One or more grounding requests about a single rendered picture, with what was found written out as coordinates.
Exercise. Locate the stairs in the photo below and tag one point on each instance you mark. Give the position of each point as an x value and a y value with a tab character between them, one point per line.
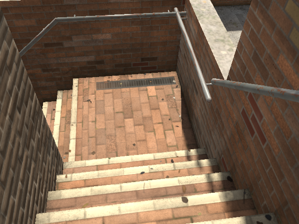
172	187
58	117

